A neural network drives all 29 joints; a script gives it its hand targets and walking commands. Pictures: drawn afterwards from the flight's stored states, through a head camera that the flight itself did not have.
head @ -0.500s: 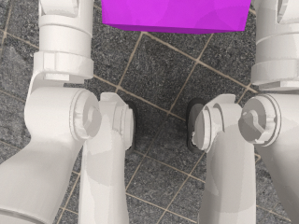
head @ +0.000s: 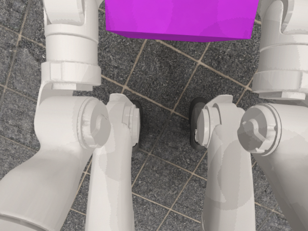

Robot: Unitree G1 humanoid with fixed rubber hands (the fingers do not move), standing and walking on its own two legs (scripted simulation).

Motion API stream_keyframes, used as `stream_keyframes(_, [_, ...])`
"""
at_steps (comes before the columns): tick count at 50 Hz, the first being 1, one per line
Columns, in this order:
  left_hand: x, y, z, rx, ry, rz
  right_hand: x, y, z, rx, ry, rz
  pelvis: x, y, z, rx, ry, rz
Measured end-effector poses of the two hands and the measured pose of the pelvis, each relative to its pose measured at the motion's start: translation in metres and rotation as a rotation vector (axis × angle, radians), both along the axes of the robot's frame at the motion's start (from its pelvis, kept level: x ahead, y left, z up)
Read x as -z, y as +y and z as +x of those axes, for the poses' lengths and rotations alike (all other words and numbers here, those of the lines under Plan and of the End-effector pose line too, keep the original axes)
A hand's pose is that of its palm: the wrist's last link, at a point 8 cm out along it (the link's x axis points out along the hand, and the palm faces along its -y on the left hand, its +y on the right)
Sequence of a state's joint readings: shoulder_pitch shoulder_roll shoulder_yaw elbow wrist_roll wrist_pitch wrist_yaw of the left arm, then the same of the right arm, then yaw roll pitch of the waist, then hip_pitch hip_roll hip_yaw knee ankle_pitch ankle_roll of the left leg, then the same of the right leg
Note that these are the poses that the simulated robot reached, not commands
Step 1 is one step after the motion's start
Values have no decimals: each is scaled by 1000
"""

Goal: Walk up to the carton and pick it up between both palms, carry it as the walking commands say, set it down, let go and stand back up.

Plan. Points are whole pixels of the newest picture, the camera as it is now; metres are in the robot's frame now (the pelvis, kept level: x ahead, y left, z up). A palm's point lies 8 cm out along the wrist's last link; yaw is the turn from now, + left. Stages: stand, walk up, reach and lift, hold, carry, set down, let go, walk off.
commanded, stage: reach and lift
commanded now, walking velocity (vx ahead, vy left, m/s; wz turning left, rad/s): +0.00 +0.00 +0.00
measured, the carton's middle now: out of the picture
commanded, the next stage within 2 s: none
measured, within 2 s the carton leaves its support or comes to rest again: neither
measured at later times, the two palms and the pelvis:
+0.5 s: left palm out of the picture +0.55 +0.13 -0.02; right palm out of the picture +0.54 -0.16 -0.03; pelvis -0.01 -0.01 +0.05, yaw +0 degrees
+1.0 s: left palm out of the picture +0.53 +0.13 +0.06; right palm out of the picture +0.52 -0.16 +0.04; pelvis -0.01 -0.01 +0.11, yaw +1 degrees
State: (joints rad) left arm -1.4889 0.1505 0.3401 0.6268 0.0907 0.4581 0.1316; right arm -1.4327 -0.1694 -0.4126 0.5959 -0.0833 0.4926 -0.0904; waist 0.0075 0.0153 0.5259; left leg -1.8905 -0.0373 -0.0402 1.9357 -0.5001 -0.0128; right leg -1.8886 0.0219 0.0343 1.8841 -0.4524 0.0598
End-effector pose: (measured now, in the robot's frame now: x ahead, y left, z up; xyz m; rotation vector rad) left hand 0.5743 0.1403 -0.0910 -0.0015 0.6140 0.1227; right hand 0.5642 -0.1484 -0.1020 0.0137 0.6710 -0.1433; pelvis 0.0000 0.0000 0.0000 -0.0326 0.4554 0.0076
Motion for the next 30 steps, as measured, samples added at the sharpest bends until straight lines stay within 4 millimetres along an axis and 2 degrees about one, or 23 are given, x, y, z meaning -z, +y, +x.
stream_keyframes(13, [-44,-5,-5,-6,-18,-9,-40,-5,-8,7,-19,10,-27,-1,-5,5,-32,10])
stream_keyframes(22, [-65,-7,-19,-15,-24,-19,-67,-7,-17,-1,-24,2,-46,-4,-6,3,-60,19])
stream_keyframes(30, [-92,-5,-25,-19,-27,-17,-89,-5,-25,4,-27,15,-62,-7,-9,4,-88,26])
